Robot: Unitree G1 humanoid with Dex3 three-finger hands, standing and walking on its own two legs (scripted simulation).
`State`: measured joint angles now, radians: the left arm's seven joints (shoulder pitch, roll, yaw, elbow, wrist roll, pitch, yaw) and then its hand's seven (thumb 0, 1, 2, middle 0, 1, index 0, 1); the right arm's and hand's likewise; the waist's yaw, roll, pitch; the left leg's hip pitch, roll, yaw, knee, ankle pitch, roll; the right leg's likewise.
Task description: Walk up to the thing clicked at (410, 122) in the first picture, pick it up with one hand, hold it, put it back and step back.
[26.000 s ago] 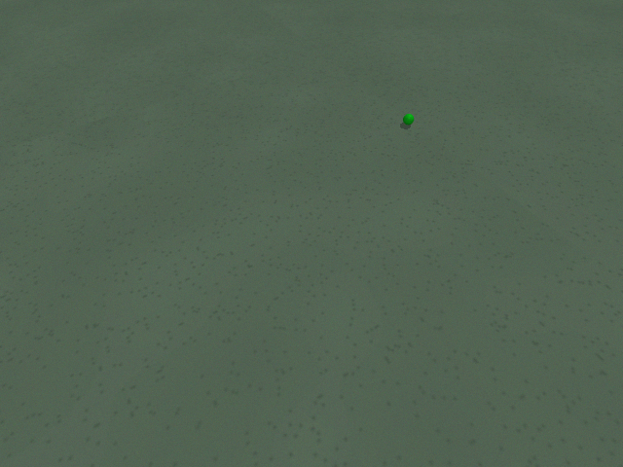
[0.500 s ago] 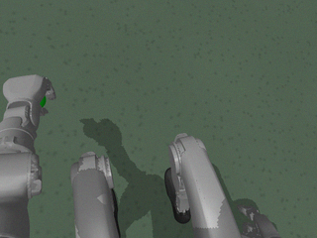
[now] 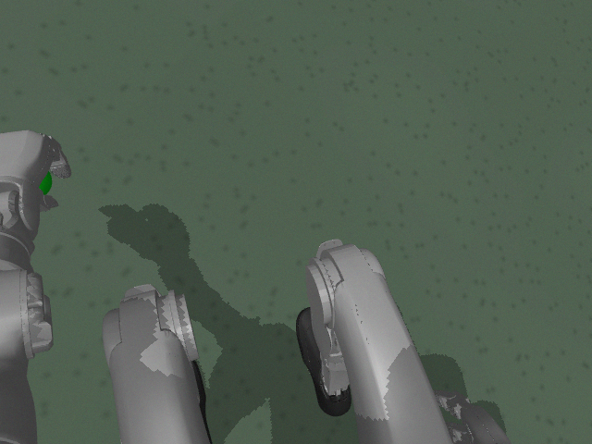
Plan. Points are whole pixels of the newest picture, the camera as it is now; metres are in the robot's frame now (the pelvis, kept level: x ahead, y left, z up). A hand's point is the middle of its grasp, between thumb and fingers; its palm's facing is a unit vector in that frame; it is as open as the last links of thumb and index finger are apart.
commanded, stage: crouch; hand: left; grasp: from above
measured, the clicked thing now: (26, 179) +0.50 +0.30 -0.18
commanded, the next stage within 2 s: lower in 0.04 s
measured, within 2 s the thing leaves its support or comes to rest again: rests again in 1.84 s
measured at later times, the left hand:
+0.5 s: hand (47, 197) +0.48 +0.28 -0.21, palm faces -0.48 -0.07 -0.88, open 6.2 cm
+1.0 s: hand (64, 198) +0.49 +0.27 -0.25, palm faces -0.47 -0.09 -0.88, open 6.0 cm
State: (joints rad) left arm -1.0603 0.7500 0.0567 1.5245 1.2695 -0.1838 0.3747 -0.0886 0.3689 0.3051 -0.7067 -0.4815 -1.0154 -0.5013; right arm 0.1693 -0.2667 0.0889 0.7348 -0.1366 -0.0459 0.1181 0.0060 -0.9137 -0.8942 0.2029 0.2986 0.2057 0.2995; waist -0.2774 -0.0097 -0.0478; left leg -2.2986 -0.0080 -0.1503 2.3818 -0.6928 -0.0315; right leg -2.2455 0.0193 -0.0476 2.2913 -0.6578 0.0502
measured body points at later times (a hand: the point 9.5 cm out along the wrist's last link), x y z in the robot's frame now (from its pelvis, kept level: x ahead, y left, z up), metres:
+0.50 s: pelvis +0.00 +0.00 -0.02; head +0.26 +0.08 +0.34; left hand +0.50 +0.28 -0.16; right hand +0.03 -0.27 -0.10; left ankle +0.07 +0.13 -0.30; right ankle +0.10 -0.13 -0.30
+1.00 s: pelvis +0.01 +0.00 -0.03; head +0.29 +0.09 +0.31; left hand +0.51 +0.28 -0.20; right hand +0.03 -0.26 -0.10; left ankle +0.07 +0.13 -0.30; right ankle +0.10 -0.13 -0.30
